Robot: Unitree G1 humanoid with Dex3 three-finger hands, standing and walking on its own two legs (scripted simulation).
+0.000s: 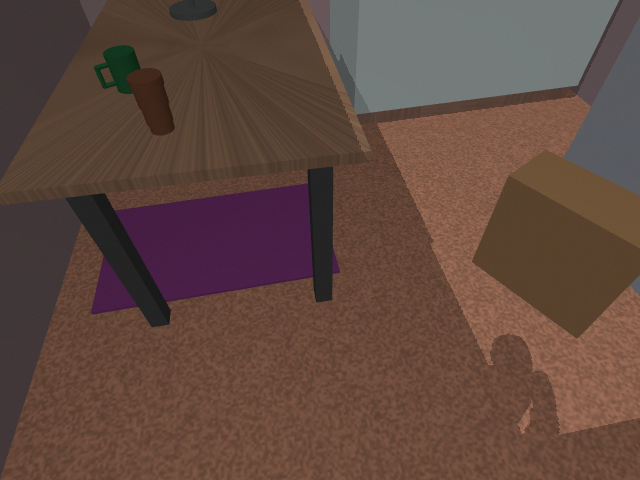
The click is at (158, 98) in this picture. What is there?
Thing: tapered cup
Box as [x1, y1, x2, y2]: [126, 68, 174, 135]
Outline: 131,72 126,77 127,82 135,96 138,106 142,110 145,120 150,127 152,133 160,135 170,132 174,128 168,106 168,100 163,87 163,80 159,70 153,68 144,68
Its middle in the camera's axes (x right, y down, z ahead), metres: -0.38 -0.31 +0.91
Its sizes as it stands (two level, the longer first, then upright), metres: 0.074 0.074 0.134
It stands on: a support 0.73 m high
